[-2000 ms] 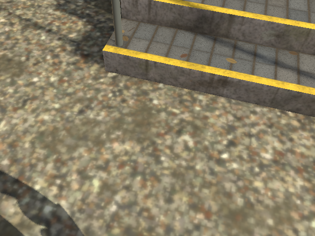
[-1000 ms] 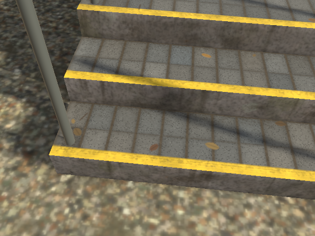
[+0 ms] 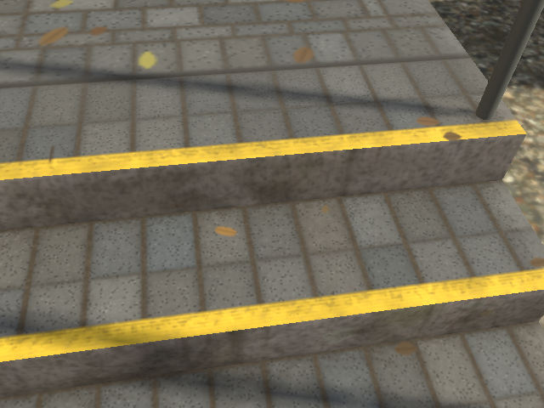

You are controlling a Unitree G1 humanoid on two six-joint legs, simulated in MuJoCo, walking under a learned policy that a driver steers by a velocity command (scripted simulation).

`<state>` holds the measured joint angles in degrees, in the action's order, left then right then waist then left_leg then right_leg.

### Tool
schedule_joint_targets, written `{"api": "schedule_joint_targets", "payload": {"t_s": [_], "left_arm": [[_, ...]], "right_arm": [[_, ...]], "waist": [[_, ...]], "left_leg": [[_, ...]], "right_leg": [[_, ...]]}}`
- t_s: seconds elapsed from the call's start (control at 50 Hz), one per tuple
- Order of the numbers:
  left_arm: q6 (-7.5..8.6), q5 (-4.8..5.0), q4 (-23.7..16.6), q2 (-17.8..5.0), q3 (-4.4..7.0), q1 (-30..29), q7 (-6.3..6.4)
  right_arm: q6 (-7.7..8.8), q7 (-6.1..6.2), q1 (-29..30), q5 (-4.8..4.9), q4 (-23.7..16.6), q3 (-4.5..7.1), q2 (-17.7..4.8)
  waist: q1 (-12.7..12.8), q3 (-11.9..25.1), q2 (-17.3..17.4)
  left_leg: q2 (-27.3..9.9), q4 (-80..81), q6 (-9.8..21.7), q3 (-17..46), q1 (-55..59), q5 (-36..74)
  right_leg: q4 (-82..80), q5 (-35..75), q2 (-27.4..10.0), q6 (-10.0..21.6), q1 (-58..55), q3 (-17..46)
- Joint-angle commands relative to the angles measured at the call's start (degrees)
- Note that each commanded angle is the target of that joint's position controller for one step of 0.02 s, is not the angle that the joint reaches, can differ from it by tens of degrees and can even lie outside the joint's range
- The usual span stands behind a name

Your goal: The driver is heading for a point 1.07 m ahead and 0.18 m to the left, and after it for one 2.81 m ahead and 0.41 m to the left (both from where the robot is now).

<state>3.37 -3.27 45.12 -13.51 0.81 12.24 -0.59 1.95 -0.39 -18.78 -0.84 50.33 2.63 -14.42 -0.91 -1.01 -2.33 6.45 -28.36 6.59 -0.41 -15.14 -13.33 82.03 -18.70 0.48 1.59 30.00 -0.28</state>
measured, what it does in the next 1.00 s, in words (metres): climbs, turning left: right foot 0.16 m higher, then left foot 0.16 m higher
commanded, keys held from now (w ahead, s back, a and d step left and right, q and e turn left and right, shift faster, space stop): w+q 0.56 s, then w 0.44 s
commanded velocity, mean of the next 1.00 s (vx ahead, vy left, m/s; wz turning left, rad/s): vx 0.50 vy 0.00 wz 0.41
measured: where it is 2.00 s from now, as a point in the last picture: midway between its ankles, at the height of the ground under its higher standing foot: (170, 103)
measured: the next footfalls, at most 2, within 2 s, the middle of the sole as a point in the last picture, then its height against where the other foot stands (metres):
right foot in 0.36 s outside the picture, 0.16 m higher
left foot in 0.96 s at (161, 281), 0.16 m higher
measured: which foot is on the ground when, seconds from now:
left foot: down 0.00-0.38, up 0.40-0.94, down 0.96-1.00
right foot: up 0.00-0.34, down 0.36-1.00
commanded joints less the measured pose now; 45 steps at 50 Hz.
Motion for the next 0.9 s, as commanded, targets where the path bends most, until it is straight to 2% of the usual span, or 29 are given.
{"api": "schedule_joint_targets", "payload": {"t_s": [0.02,0.06,0.08,0.12,0.16,0.24,0.28,0.3,0.32,0.34,0.36,0.38,0.4,0.42,0.44,0.46,0.5,0.52,0.56,0.58,0.62,0.66,0.72,0.74,0.8,0.82,0.84,0.86,0.9], "left_arm": [[-0.94,-0.54,-5.27,-3.24,0.56,0.38,-0.50],[-1.56,-0.78,-7.57,-2.70,0.23,-2.40,-0.39],[-2.11,-0.20,-8.56,0.15,-0.47,-5.16,0.32],[-2.43,-0.58,-14.06,1.46,-1.47,-13.94,1.37],[-1.88,-0.82,-19.07,3.48,-2.75,-22.27,2.07],[-1.94,-0.88,-25.57,4.35,-4.54,-27.75,1.63],[-3.39,-0.44,-26.75,3.60,-4.55,-25.53,1.16],[-3.31,0.81,-24.14,4.42,-4.58,-19.99,0.94],[-3.22,1.04,-20.62,2.98,-3.14,-8.21,1.62],[-3.14,1.95,-18.00,-1.02,-0.96,2.35,2.08],[-2.38,1.58,-15.49,-4.18,0.83,10.24,2.20],[-1.28,-0.49,-13.00,-8.72,2.35,13.46,2.66],[-2.37,0.24,-12.12,-14.78,4.08,9.39,2.98],[-3.18,1.82,-12.80,-8.92,3.32,2.11,3.27],[-3.25,1.70,-10.82,-3.86,2.20,-2.33,3.42],[-0.72,1.21,-7.70,2.43,-1.51,3.59,-0.94],[0.50,-0.37,1.16,7.92,-1.79,1.78,-2.47],[0.95,0.39,3.16,8.21,-1.76,-0.22,-2.26],[1.47,-0.95,7.13,7.72,-2.13,-0.52,-2.16],[1.83,-1.79,7.03,6.05,-1.72,-2.06,-2.29],[2.90,-3.22,7.84,4.75,-2.11,-1.24,-1.81],[2.46,-4.42,12.89,4.69,-2.47,12.23,-1.60],[1.85,-6.02,18.07,5.14,-3.41,22.73,-2.88],[1.72,-6.25,19.25,5.99,-3.80,24.43,-2.94],[1.46,-7.20,21.39,5.79,-4.63,27.04,-4.26],[1.65,-5.79,19.74,5.41,-4.59,23.55,-5.11],[1.71,-5.15,21.18,6.00,-5.01,24.24,-6.24],[2.34,-2.74,19.04,4.62,-4.75,19.57,-6.40],[4.78,-0.32,18.64,-3.34,-3.52,20.19,-6.24]], "right_arm": [[0.86,0.70,-1.81,0.29,-2.05,1.32,-6.40],[1.32,0.89,-4.09,0.36,-1.50,1.80,-7.80],[1.39,1.26,-8.06,0.09,-0.21,1.68,-6.96],[1.79,1.54,-12.39,0.17,1.12,1.34,-7.17],[2.41,1.71,-15.45,-0.80,2.70,0.70,-6.26],[2.10,2.51,-14.82,0.09,5.21,0.12,-6.55],[1.29,3.62,-12.54,0.81,3.66,0.87,-8.25],[0.74,3.35,-6.70,1.22,0.92,0.41,-6.30],[0.88,3.16,-5.87,1.26,0.09,1.21,-8.04],[1.71,2.72,-3.88,1.79,-1.12,2.88,-13.06],[2.86,1.85,-0.47,2.81,-1.49,4.13,-15.15],[4.14,0.43,1.14,2.72,-3.75,3.47,-9.76],[4.49,-1.40,-2.28,0.59,-8.16,2.52,-3.13],[3.55,-1.78,-2.32,-2.92,-8.36,2.17,-1.60],[2.31,-1.63,0.65,-3.58,-9.40,1.71,0.31],[1.98,-4.53,1.57,0.59,-4.37,0.70,-1.64],[2.49,-5.71,-1.87,-0.98,-5.21,-1.86,3.28],[2.09,-6.12,-2.04,-1.49,-4.89,-2.50,4.81],[0.64,-6.13,-0.64,-0.71,-5.59,-2.83,2.16],[0.40,-6.03,2.23,0.55,-6.75,-2.53,0.51],[0.35,-6.06,7.64,0.24,-7.93,-2.61,0.42],[0.42,-5.96,13.74,-0.06,-9.06,-4.05,2.86],[0.82,-3.46,22.39,0.19,-11.47,-5.28,3.38],[0.71,-3.14,23.99,0.48,-12.21,-5.71,4.17],[-1.46,-2.90,32.72,0.46,-16.40,-6.16,3.42],[-3.02,-3.79,34.27,-1.31,-16.89,-6.33,4.37],[-4.87,-4.40,40.22,-1.55,-19.23,-7.60,7.00],[-5.87,-5.22,37.29,-2.17,-18.20,-7.40,7.17],[-6.02,-6.21,33.04,-1.80,-16.70,-6.53,4.95]], "waist": [[2.21,-1.48,2.98],[1.71,-0.46,2.42],[-0.83,0.92,7.78],[-2.84,-1.45,5.89],[-4.81,-3.90,6.73],[-3.79,-4.06,4.98],[-2.93,-0.21,5.39],[0.97,3.45,5.39],[5.59,12.50,11.58],[11.11,18.83,14.11],[15.93,22.91,11.41],[14.97,23.52,-3.26],[8.83,27.79,-26.34],[3.79,22.06,-13.70],[1.71,9.67,-6.47],[7.35,-6.09,-7.35],[-0.40,1.92,4.23],[-1.80,1.70,3.43],[-4.54,4.78,2.67],[-4.72,4.72,2.85],[-3.64,5.42,0.78],[1.46,4.62,-2.61],[5.59,1.06,1.04],[5.35,0.88,-1.21],[6.41,0.36,0.39],[4.62,0.92,-0.53],[4.36,0.73,-1.19],[1.36,1.13,-2.29],[-2.63,5.01,-6.16]], "left_leg": [[-14.75,13.66,10.64,19.67,1.87,13.85],[-13.79,12.85,10.81,18.64,2.72,19.04],[-14.36,11.47,13.09,20.84,6.03,19.49],[-16.93,12.41,13.86,26.74,12.53,5.97],[-17.65,13.20,12.43,29.42,16.56,0.35],[-13.46,19.95,8.31,25.36,8.46,2.94],[-15.46,27.82,8.70,22.76,5.69,22.95],[-11.76,25.45,6.58,14.55,0.71,42.86],[-12.13,16.42,5.59,12.93,-0.50,79.10],[-14.01,4.90,3.45,13.92,5.48,92.77],[-13.78,-9.78,1.52,13.20,8.86,91.19],[-6.61,-28.98,-0.06,12.40,-2.21,59.19],[3.84,-53.12,-2.18,11.58,-15.75,1.69],[-0.46,-65.56,-1.38,14.37,-21.68,1.82],[-2.88,-69.37,-1.13,9.18,-27.34,3.97],[-0.21,-84.32,2.71,19.42,-41.21,12.77],[-2.57,-86.12,8.61,18.87,-45.75,17.19],[-3.13,-85.11,9.88,18.64,-48.67,16.41],[-5.07,-87.59,9.31,15.78,-54.62,16.73],[-6.07,-85.41,7.98,12.32,-52.20,15.53],[-6.91,-83.44,6.38,6.72,-49.74,17.09],[-5.54,-98.36,7.32,5.78,-63.81,8.82],[-6.11,-91.03,9.88,9.36,-83.05,3.50],[-6.82,-90.84,10.38,8.24,-85.04,3.34],[-9.71,-76.16,9.33,2.30,-82.06,10.64],[-11.35,-70.43,8.56,-4.11,-72.35,13.36],[-13.41,-66.91,8.08,-4.20,-60.74,9.21],[-11.84,-62.93,7.28,-7.89,-48.63,7.19],[-6.09,-55.34,4.01,-11.43,-35.65,0.81]], "right_leg": [[7.53,2.96,-2.90,-2.11,14.76,0.27],[7.14,4.04,-3.77,-3.32,18.76,-0.76],[22.32,-2.09,-1.80,-3.48,25.87,-3.86],[32.53,-8.49,-3.87,-2.51,44.77,-1.96],[39.75,-14.56,-4.13,-0.82,57.55,-0.98],[20.81,-13.31,-4.38,-0.21,48.70,-3.32],[4.36,-10.08,-4.21,0.13,28.65,-5.21],[-8.29,-7.78,-1.58,1.65,11.21,-7.91],[-7.29,-6.01,3.25,2.53,-7.28,-8.46],[-12.27,-2.76,3.33,3.16,-14.55,-4.64],[-23.24,-3.53,2.89,3.92,-19.92,-1.29],[-38.26,-13.49,-7.10,6.67,-26.13,17.49],[-59.74,-15.89,-21.98,10.72,-27.66,51.62],[-62.01,-29.75,-22.11,10.84,-20.72,56.50],[-60.77,-41.37,-19.97,10.98,-11.05,48.33],[-59.11,-27.98,-17.27,15.61,-2.05,40.73],[-58.32,-7.09,-17.36,14.37,-5.44,28.27],[-59.97,-6.06,-15.34,13.10,-5.89,22.77],[-61.87,-2.95,-14.59,10.35,-7.67,14.09],[-64.31,-1.00,-13.59,8.93,-4.60,6.88],[-66.41,4.95,-9.85,8.12,-1.63,-1.67],[-66.52,9.87,-12.17,10.51,-14.69,0.74],[-67.63,7.58,-15.38,11.36,-34.29,3.68],[-69.05,8.12,-16.21,11.74,-36.21,4.43],[-74.96,9.28,-16.76,11.74,-33.29,1.71],[-77.85,13.99,-15.73,12.57,-25.21,-2.48],[-83.63,16.59,-17.33,11.94,-17.41,-3.54],[-84.38,23.85,-15.50,12.04,-12.10,-7.59],[-76.61,70.13,-16.85,13.95,-17.97,-9.44]]}}
Velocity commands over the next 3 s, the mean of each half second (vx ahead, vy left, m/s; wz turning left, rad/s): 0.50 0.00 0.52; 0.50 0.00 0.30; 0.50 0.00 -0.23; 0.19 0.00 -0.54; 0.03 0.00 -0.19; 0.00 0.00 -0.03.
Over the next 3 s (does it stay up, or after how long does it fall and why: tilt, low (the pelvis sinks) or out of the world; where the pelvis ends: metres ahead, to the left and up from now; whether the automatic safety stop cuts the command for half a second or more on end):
stays up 1.09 0.25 0.47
